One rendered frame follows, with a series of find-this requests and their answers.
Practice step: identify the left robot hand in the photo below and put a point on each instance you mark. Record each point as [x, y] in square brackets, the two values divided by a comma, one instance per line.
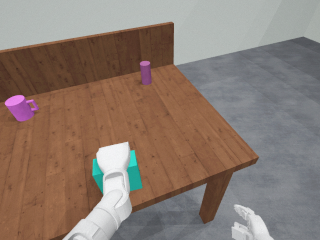
[115, 156]

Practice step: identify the right robot hand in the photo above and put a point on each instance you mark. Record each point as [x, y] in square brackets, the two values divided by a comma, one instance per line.
[255, 224]

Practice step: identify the table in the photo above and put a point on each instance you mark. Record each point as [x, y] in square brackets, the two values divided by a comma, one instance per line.
[90, 95]

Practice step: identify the left robot forearm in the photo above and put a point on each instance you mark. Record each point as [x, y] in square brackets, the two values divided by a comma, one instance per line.
[107, 216]

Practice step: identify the sponge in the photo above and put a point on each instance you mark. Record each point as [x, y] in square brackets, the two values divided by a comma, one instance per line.
[132, 170]

